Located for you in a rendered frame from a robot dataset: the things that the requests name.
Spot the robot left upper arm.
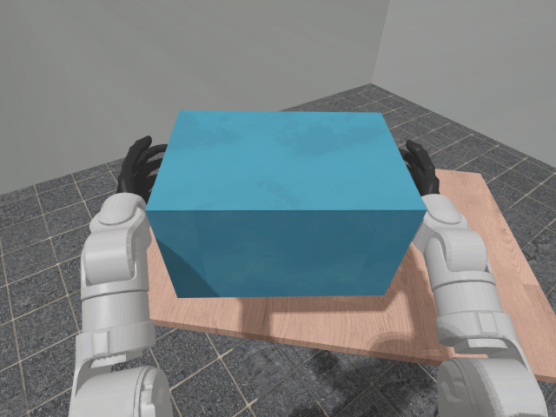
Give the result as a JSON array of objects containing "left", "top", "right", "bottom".
[{"left": 70, "top": 366, "right": 174, "bottom": 417}]

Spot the robot left hand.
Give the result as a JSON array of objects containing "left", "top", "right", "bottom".
[{"left": 116, "top": 136, "right": 168, "bottom": 204}]

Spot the right robot forearm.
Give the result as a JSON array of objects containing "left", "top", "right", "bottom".
[{"left": 412, "top": 194, "right": 548, "bottom": 417}]

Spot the left robot forearm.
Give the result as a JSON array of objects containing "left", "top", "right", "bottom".
[{"left": 68, "top": 193, "right": 156, "bottom": 417}]

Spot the carton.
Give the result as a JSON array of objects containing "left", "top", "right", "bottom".
[{"left": 145, "top": 110, "right": 427, "bottom": 298}]

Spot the robot right upper arm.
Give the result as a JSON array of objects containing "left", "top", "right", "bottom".
[{"left": 437, "top": 357, "right": 546, "bottom": 417}]

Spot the robot right hand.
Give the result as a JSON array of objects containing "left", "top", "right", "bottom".
[{"left": 398, "top": 140, "right": 440, "bottom": 196}]

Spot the table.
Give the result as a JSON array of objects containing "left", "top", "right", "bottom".
[{"left": 147, "top": 169, "right": 556, "bottom": 383}]

